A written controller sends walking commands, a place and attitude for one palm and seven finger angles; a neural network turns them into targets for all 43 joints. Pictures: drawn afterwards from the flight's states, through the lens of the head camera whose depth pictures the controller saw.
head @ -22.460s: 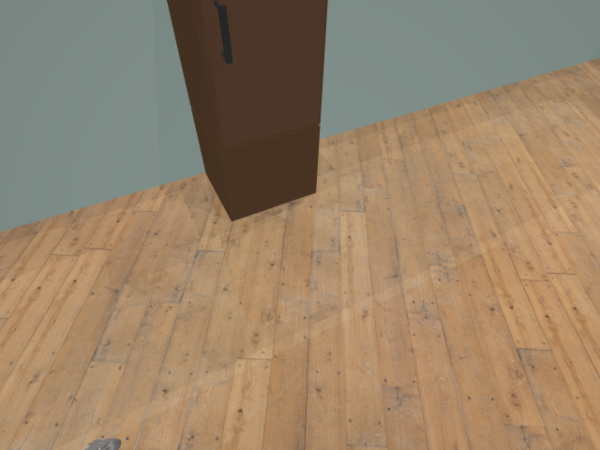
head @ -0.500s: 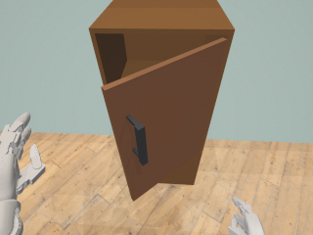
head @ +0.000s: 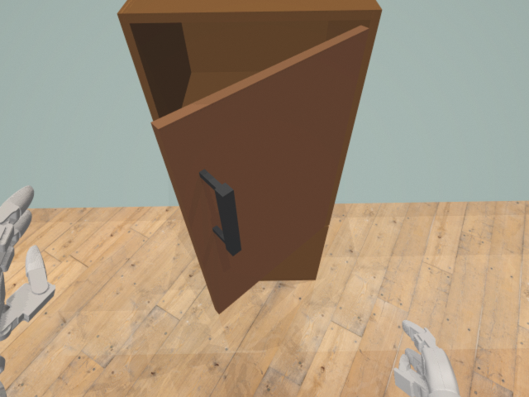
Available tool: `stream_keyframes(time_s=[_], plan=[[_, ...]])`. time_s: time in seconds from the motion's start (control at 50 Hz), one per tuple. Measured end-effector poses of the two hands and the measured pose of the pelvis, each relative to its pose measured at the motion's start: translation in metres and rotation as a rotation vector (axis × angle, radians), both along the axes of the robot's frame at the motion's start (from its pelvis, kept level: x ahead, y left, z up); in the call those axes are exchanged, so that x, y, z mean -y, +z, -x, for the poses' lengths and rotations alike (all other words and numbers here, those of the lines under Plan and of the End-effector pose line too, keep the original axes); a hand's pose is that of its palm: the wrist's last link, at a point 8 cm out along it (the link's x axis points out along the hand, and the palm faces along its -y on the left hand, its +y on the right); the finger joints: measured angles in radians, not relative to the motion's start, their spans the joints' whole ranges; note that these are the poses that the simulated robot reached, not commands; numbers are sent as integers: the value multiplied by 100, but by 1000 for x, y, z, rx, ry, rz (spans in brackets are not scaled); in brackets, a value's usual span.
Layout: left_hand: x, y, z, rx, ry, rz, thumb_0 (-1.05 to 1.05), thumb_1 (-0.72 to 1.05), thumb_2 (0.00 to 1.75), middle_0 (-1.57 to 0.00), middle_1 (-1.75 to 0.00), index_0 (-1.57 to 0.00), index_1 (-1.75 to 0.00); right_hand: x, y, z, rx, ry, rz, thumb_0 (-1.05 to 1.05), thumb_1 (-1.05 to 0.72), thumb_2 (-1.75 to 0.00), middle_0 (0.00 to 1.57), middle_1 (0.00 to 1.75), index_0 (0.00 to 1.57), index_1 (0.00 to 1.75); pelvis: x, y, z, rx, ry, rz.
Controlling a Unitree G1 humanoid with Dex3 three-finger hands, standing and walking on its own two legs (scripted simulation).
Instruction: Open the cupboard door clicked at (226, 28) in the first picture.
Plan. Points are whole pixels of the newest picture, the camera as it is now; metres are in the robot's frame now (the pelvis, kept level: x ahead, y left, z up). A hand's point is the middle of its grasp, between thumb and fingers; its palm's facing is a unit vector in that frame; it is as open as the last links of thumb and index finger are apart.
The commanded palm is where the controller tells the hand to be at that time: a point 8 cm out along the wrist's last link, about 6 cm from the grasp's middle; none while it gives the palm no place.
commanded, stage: step back with the hand held close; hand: left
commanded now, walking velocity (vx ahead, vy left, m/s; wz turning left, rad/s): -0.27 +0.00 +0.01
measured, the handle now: (221, 215) +0.37 +0.10 +0.07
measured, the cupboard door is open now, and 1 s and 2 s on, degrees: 41 41 41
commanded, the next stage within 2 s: stop stepping back and stand still in 0.86 s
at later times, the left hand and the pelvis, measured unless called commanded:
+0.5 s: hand out of the picture +0.12 +0.27 +0.16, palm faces +0.46 -0.77 -0.44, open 7.4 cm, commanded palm +0.05 +0.31 +0.17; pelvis -0.08 +0.01 -0.02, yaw +1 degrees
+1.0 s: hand out of the picture +0.06 +0.25 +0.16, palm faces +0.32 -0.80 -0.50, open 7.4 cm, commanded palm -0.01 +0.29 +0.17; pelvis -0.16 +0.00 -0.01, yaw -1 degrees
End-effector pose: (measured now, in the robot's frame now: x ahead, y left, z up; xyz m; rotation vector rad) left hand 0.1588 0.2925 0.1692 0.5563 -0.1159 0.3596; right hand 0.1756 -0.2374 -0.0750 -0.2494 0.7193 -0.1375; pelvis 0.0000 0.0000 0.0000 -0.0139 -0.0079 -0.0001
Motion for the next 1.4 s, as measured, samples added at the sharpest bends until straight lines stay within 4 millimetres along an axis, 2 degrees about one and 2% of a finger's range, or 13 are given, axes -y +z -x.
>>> stream_keyframes(time_s=[0.1,0.24,0.4,0.54,0.68,0.78,0.88,0.96,1.02,1.14,1.2,1.28,1.4], plan=[[-7,0,14,4,-13,-27,1,89,90,-21,-30,-22,-30,0,0,19,-9,-27,20,2,-90,-90,20,30,20,30,-6,-3,16,-2,-5,-4],[-16,5,40,82,-4,-65,1,89,90,-21,-30,-22,-30,-11,-1,45,9,-7,22,2,-90,-90,20,30,20,30,-10,-10,41,5,-2,-10],[-12,5,71,169,24,-86,1,89,90,-21,-30,-21,-30,-17,-13,71,21,31,5,2,-90,-90,20,30,21,30,-5,-21,65,21,15,-4],[-11,4,86,234,-27,-45,1,89,90,-21,-30,-21,-30,-13,-17,101,-15,10,51,2,-90,-90,20,30,21,30,-12,-26,87,24,15,5],[-24,14,107,214,7,-94,1,88,90,-21,-30,-22,-30,-18,-11,129,-16,-11,23,2,-90,-90,20,30,21,30,-7,-16,104,9,30,38],[-8,9,124,163,14,-42,1,89,90,-20,-30,-21,-30,-18,-10,136,-5,45,-9,2,-90,-90,20,30,21,30,4,-13,120,-47,-4,10],[12,4,129,115,-66,-15,1,89,90,-21,-30,-21,-30,-8,-10,144,-24,36,-4,2,-90,-90,21,30,21,30,8,-9,141,-50,-25,5],[8,6,132,96,-96,-38,1,88,90,-21,-30,-22,-30,-2,3,152,1,9,37,2,-90,-90,21,30,21,30,6,-6,150,-60,-28,3],[5,8,138,97,-118,-56,1,88,90,-21,-30,-22,-30,1,10,160,31,-3,44,2,-90,-90,20,30,21,30,5,-6,167,-51,-28,-10],[16,12,181,47,-115,-55,1,89,90,-21,-30,-22,-30,3,22,198,92,-1,13,2,-90,-90,20,30,20,30,11,0,196,-23,-26,-5],[19,11,205,31,-69,-67,1,89,90,-21,-30,-22,-30,8,16,220,75,-4,2,1,-90,-90,20,30,21,30,20,-1,207,-18,-15,-16],[21,7,233,43,6,-46,1,89,90,-21,-30,-22,-30,19,-2,248,0,11,0,1,-90,-90,20,30,21,30,29,-4,226,-7,-7,-22],[23,2,251,130,63,42,1,89,90,-21,-30,-21,-30,36,-9,287,-73,-15,27,2,-90,-90,20,30,21,30,33,0,235,-4,16,-36]])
